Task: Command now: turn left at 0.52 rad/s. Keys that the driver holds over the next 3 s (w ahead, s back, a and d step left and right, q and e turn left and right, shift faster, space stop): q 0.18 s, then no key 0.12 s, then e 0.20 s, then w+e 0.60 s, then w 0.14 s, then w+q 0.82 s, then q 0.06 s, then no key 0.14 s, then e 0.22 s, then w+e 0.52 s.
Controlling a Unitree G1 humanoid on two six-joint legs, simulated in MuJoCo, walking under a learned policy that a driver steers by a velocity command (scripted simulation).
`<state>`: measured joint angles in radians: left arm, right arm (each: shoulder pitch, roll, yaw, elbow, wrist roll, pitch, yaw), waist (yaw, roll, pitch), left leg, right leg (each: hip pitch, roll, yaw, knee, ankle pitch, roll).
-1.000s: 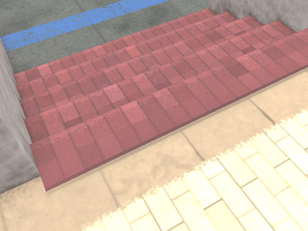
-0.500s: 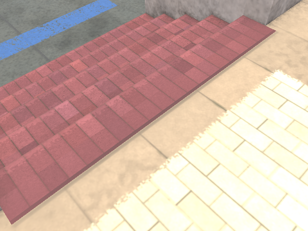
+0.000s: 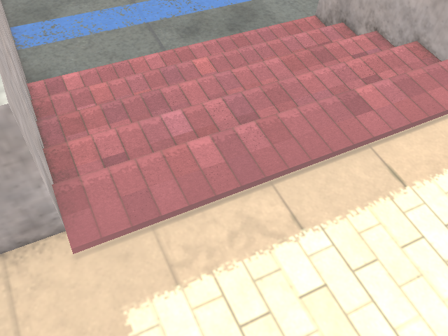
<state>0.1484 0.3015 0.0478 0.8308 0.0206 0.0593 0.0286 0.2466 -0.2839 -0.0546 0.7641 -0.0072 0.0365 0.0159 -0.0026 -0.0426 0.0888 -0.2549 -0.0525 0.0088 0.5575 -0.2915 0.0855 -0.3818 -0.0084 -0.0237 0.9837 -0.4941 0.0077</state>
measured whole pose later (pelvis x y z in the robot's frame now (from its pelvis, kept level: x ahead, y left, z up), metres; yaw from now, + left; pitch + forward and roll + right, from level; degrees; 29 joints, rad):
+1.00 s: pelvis +0.13 +0.01 +0.01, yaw -8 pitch +2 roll +0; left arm 0.19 0.32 0.08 0.82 0.04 0.00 -0.06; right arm 0.36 -0.28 -0.03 0.83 -0.03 -0.07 -0.02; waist -0.03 -0.04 0.00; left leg -0.03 -0.03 0.06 0.26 -0.27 0.05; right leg -0.58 0.02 0.06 1.06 -0.24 -0.04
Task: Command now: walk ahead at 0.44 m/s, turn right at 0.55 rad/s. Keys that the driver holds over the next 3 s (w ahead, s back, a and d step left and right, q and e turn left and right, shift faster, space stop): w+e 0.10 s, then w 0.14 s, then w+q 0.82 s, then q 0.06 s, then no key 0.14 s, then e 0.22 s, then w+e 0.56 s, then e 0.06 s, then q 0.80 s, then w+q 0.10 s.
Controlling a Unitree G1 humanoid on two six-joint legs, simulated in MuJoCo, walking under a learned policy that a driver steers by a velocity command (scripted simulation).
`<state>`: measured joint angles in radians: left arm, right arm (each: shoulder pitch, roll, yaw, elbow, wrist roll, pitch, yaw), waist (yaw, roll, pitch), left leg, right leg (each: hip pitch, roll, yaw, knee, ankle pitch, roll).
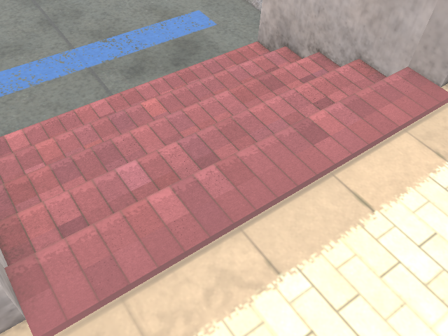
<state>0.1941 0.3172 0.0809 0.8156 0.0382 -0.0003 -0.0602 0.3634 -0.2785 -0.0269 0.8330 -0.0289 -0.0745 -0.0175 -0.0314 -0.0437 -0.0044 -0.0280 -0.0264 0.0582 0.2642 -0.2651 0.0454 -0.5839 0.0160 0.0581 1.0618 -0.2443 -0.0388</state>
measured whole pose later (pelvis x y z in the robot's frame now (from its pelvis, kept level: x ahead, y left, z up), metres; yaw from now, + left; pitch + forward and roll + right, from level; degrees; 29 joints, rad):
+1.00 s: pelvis +0.55 -0.02 -0.01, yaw +13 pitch +0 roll +0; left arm 0.17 0.25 0.02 0.77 0.04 -0.05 0.00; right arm 0.32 -0.27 -0.07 0.88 -0.01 -0.03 0.01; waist -0.01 -0.02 0.06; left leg -0.19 -0.15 -0.01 0.38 -0.19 0.15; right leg -0.58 -0.10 0.04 1.14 -0.29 0.02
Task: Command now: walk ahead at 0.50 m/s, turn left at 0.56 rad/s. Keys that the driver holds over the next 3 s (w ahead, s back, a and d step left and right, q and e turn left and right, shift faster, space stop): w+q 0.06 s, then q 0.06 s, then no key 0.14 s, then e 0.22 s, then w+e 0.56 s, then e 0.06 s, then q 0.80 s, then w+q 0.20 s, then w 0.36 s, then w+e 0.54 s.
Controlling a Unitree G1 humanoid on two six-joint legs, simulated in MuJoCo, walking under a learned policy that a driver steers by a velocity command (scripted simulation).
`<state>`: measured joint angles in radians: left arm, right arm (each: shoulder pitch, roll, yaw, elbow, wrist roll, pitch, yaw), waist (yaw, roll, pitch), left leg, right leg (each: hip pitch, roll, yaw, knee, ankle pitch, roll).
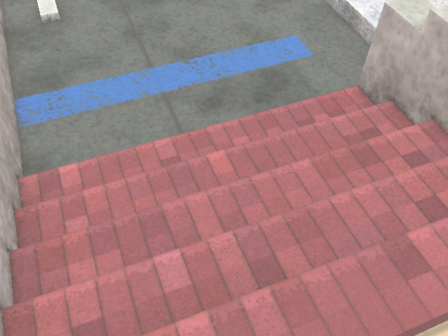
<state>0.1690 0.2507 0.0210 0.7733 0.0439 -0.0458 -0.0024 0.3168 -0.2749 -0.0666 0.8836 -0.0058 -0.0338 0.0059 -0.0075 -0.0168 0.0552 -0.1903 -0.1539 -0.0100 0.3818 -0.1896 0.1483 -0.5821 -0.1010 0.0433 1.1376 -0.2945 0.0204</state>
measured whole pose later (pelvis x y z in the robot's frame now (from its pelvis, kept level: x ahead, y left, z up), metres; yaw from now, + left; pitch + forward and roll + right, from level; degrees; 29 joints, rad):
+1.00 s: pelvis +0.25 -0.06 +0.01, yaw -11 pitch +1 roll +0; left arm 0.21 0.29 0.08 0.74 0.04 0.05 -0.07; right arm 0.39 -0.26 -0.04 0.83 -0.03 -0.06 -0.01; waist -0.05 -0.04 -0.04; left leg -0.01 0.03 0.14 0.27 -0.28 0.00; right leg -0.62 -0.03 0.04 0.90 -0.15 0.02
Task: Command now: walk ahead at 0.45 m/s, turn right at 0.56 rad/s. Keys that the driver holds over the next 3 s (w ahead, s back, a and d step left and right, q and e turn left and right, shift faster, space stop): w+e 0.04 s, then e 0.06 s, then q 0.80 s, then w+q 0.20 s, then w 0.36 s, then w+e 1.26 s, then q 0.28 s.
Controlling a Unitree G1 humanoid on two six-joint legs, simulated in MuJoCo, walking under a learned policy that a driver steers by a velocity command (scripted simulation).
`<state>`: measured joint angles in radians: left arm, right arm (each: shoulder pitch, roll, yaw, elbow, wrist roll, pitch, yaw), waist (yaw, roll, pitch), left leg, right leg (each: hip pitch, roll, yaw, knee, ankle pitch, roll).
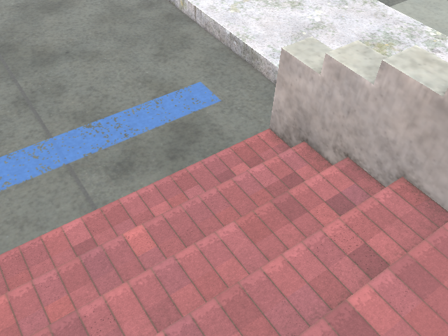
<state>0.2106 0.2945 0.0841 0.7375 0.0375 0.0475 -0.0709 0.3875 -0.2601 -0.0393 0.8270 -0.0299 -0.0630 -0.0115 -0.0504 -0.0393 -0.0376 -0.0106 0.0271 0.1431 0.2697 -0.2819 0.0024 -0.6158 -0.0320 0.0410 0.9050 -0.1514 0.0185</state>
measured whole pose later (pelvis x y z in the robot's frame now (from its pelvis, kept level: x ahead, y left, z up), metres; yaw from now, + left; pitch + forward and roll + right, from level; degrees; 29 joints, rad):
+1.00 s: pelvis +0.13 -0.06 +0.00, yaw +17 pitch +1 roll -2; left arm 0.16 0.31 0.06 0.73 0.02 0.09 0.02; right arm 0.28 -0.28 -0.05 0.67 -0.01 0.04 0.01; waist -0.02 -0.03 0.02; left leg -0.26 -0.11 -0.13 0.41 -0.16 0.09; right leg -0.46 -0.01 0.06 0.89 -0.37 0.06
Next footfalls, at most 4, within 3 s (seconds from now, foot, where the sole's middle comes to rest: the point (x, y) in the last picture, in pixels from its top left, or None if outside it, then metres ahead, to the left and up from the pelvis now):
0.14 right None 0.18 -0.14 -0.78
0.66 left None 0.18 0.02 -0.78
1.16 right None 0.23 -0.17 -0.78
1.62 left None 0.28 0.11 -0.78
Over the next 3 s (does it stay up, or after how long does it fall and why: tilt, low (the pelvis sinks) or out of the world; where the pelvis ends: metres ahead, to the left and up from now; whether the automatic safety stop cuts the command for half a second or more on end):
stays up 0.88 0.18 -0.26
